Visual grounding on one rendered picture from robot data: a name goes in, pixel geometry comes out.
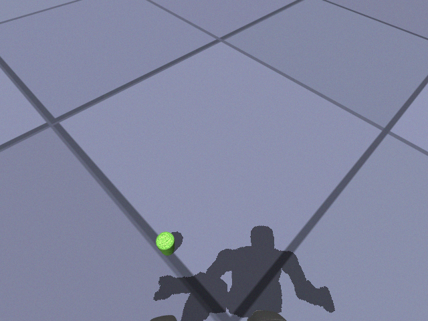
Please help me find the cup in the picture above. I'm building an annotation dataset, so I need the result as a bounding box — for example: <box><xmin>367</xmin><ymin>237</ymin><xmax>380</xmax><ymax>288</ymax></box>
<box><xmin>156</xmin><ymin>232</ymin><xmax>175</xmax><ymax>255</ymax></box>

